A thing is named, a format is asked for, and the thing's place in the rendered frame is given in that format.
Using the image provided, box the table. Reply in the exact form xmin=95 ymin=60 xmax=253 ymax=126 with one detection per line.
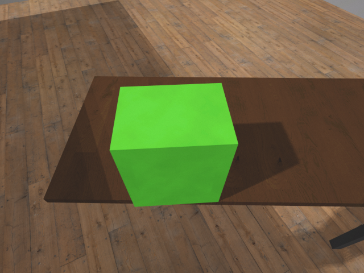
xmin=44 ymin=76 xmax=364 ymax=249

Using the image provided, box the carton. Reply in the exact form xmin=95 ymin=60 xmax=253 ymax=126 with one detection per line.
xmin=110 ymin=83 xmax=238 ymax=207

